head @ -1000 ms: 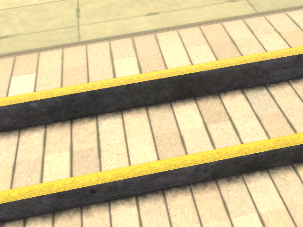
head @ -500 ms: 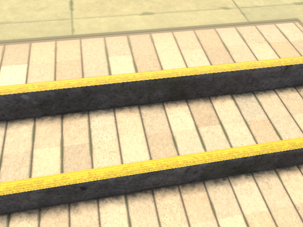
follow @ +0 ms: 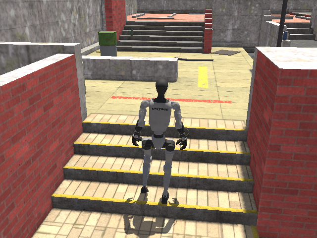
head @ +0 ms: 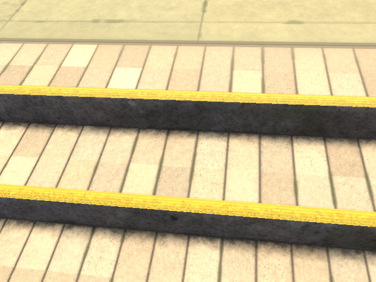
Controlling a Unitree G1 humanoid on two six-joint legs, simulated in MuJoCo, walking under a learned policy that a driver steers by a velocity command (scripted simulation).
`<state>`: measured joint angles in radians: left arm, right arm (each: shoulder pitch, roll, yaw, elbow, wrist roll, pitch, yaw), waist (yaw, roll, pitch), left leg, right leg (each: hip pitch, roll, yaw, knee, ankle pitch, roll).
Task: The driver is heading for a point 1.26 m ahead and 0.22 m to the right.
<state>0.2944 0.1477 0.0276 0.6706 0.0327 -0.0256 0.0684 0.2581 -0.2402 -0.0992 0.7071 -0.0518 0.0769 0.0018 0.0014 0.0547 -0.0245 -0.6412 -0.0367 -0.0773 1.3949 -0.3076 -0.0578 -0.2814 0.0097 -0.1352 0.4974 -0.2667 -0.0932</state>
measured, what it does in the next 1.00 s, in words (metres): climbs, turning right: left foot, then right foot 0.15 m higher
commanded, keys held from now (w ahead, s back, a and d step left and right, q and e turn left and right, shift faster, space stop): w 0.04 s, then w+e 0.68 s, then e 0.28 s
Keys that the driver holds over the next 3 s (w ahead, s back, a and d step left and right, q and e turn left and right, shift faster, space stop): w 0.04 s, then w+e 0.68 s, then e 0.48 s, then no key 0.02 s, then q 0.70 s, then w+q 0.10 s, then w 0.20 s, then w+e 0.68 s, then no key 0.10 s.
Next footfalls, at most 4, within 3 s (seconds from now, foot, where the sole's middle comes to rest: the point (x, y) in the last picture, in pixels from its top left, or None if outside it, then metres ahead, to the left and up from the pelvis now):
0.44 left None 0.19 0.21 -0.77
0.82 right None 0.46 0.03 -0.63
1.46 left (184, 193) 0.69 0.08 -0.48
2.16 right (241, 174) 0.75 -0.11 -0.48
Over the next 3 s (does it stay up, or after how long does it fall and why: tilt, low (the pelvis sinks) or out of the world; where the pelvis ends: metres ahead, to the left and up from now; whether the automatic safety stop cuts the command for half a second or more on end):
stays up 1.14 -0.05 0.44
